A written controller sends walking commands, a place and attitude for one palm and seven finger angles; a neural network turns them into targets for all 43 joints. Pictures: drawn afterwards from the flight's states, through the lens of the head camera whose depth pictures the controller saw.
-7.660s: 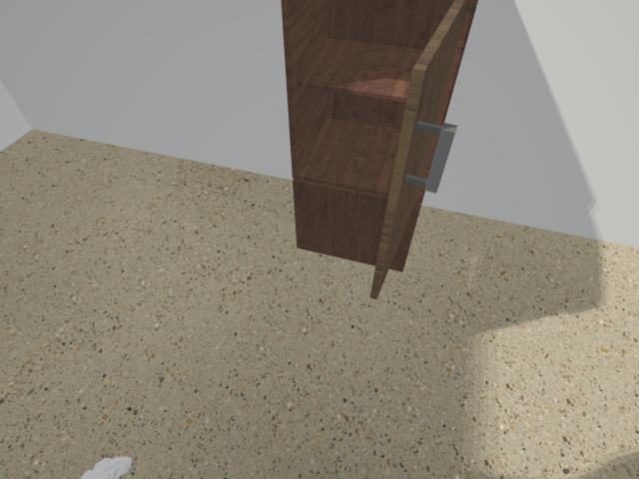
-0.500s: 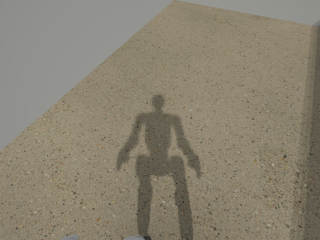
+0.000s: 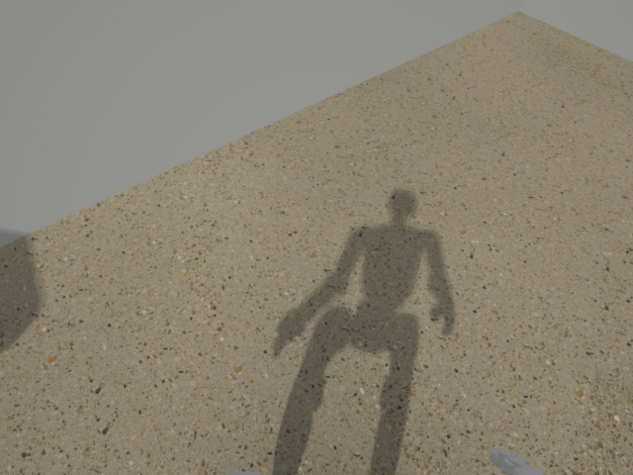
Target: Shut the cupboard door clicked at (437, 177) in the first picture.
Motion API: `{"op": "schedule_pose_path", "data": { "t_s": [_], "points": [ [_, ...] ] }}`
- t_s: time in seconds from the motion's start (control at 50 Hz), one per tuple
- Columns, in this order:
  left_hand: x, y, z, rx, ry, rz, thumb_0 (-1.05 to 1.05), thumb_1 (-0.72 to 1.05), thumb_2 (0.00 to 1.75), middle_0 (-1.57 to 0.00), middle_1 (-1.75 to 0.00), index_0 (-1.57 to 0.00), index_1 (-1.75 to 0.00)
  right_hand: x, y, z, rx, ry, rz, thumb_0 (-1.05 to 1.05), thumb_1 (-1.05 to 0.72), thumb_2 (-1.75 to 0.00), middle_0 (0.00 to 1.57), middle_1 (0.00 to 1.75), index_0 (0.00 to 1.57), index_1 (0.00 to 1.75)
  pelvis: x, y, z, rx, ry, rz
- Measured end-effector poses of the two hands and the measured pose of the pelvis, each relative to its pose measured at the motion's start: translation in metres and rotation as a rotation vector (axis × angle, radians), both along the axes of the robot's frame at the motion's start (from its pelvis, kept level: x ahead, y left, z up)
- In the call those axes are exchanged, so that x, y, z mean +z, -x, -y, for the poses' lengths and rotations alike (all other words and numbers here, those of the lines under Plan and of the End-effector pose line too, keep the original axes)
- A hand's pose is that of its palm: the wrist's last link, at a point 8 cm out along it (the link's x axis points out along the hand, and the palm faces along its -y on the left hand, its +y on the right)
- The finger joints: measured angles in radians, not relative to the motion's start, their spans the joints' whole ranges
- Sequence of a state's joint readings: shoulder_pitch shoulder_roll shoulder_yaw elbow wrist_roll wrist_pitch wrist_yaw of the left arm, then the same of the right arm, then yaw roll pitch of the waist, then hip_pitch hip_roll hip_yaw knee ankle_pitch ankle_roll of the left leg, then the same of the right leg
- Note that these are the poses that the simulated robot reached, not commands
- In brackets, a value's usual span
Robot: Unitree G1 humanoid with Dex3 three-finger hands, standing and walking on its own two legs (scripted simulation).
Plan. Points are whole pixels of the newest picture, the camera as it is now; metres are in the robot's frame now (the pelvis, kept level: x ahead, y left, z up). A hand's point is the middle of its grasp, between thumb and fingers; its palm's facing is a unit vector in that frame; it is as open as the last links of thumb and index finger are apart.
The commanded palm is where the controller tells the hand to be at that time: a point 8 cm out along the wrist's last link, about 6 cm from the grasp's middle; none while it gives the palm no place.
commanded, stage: walk to a spot facing it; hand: left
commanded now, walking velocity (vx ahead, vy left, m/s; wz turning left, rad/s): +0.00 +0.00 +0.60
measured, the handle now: out of the picture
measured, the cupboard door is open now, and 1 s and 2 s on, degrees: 82 82 82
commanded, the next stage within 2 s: none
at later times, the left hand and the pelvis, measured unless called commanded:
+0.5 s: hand out of the picture +0.05 +0.19 -0.12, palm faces +0.27 -0.92 -0.29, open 7.3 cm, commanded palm none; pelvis +0.00 -0.03 +0.01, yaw +17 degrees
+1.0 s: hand out of the picture -0.07 +0.25 -0.15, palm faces +0.57 -0.79 -0.24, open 7.3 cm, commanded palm none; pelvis +0.01 +0.03 +0.02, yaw +34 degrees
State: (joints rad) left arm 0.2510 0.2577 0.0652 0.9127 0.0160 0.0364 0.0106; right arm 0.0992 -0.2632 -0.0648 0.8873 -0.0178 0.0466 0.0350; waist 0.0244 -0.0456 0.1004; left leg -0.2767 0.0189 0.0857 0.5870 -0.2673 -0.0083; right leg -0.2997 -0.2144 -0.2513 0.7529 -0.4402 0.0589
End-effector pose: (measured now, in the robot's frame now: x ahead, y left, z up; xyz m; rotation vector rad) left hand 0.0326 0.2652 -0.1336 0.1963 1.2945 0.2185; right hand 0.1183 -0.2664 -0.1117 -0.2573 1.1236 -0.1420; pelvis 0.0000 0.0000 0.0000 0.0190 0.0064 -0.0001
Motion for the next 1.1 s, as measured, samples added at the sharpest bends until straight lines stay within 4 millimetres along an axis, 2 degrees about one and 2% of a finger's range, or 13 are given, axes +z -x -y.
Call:
{"op": "schedule_pose_path", "data": {
  "t_s": [0.08,0.18,0.26,0.34,0.42,0.54,0.64,0.72,0.82,0.88,0.92,0.98,1.1],
  "points": [
    [0.002,0.009,-0.019,0.052,-0.011,-0.018,0.0,0.91,0.9,-0.2,-0.3,-0.2,-0.3,0.011,-0.011,-0.019,0.051,0.011,0.027,0.0,-0.9,-0.9,0.2,0.3,0.2,0.3,0.006,0.003,-0.007,0.04,0.019,0.003],
    [0.016,-0.001,-0.023,0.08,-0.013,0.057,0.0,0.91,0.9,-0.2,-0.3,-0.2,-0.3,0.013,-0.011,-0.032,0.095,-0.003,-0.005,0.0,-0.9,-0.9,0.2,0.3,0.2,0.3,0.014,0.004,-0.008,0.096,0.031,0.0],
    [0.024,-0.013,-0.015,0.092,-0.021,0.113,0.0,0.91,0.9,-0.2,-0.3,-0.2,-0.3,0.006,-0.007,-0.032,0.113,-0.028,-0.032,0.0,-0.9,-0.9,0.21,0.3,0.2,0.3,0.015,0.005,-0.001,0.14,0.029,-0.004],
    [0.03,-0.024,0.002,0.104,-0.035,0.17,0.0,0.91,0.9,-0.2,-0.3,-0.2,-0.3,-0.008,-0.003,-0.022,0.126,-0.053,-0.066,0.0,-0.9,-0.9,0.21,0.3,0.2,0.3,0.011,0.004,0.013,0.19,0.02,-0.007],
    [0.035,-0.02,0.022,0.123,-0.061,0.22,0.0,0.91,0.9,-0.2,-0.3,-0.2,-0.3,-0.025,-0.005,-0.006,0.143,-0.071,-0.095,0.0,-0.9,-0.9,0.21,0.3,0.2,0.3,0.004,0.003,0.028,0.244,0.01,0.0],
    [0.043,0.015,0.042,0.207,-0.054,0.177,0.0,0.91,0.9,-0.2,-0.3,-0.21,-0.3,-0.019,-0.015,0.001,0.206,-0.068,-0.134,0.0,-0.9,-0.9,0.2,0.3,0.2,0.3,0.015,0.002,0.034,0.327,-0.016,0.015],
    [0.037,0.05,0.045,0.289,-0.035,0.129,0.0,0.91,0.9,-0.2,-0.3,-0.21,-0.3,-0.012,-0.03,-0.009,0.281,-0.047,-0.157,0.0,-0.91,-0.9,0.2,0.3,0.2,0.3,0.018,0.004,0.031,0.395,-0.025,0.013],
    [0.025,0.086,0.037,0.369,-0.018,0.085,0.0,0.91,0.9,-0.2,-0.3,-0.21,-0.3,-0.008,-0.05,-0.033,0.366,-0.02,-0.143,0.0,-0.91,-0.9,0.2,0.3,0.19,0.3,0.014,0.009,0.021,0.447,-0.018,0.006],
    [-0.003,0.137,0.014,0.484,0.008,0.028,0.0,0.91,0.9,-0.2,-0.3,-0.21,-0.3,-0.005,-0.078,-0.077,0.486,0.015,-0.051,0.0,-0.91,-0.9,0.2,0.3,0.19,0.3,-0.003,0.015,-0.002,0.513,0.007,-0.006],
    [-0.004,0.152,0.003,0.524,0.014,-0.017,0.0,0.91,0.9,-0.2,-0.3,-0.2,-0.3,0.003,-0.082,-0.096,0.523,0.018,-0.019,0.0,-0.91,-0.9,0.2,0.3,0.2,0.3,0.001,0.014,-0.01,0.534,0.016,-0.004],
    [0.002,0.151,-0.004,0.542,0.017,-0.006,0.0,0.91,0.9,-0.2,-0.3,-0.2,-0.3,0.008,-0.081,-0.103,0.536,0.021,-0.026,0.0,-0.9,-0.9,0.2,0.3,0.2,0.3,0.007,0.009,-0.015,0.556,0.024,-0.004],
    [0.013,0.139,-0.013,0.557,0.011,0.038,0.01,0.91,0.9,-0.2,-0.3,-0.2,-0.3,0.01,-0.078,-0.111,0.554,0.016,-0.062,0.0,-0.9,-0.9,0.2,0.3,0.2,0.3,0.015,-0.001,-0.023,0.589,0.03,-0.005],
    [0.028,0.092,-0.028,0.574,-0.016,0.126,0.0,0.91,0.9,-0.2,-0.3,-0.2,-0.3,0.002,-0.084,-0.118,0.57,-0.003,-0.153,0.0,-0.9,-0.9,0.21,0.3,0.2,0.3,0.019,-0.033,-0.033,0.655,0.026,-0.012]
  ]
}}
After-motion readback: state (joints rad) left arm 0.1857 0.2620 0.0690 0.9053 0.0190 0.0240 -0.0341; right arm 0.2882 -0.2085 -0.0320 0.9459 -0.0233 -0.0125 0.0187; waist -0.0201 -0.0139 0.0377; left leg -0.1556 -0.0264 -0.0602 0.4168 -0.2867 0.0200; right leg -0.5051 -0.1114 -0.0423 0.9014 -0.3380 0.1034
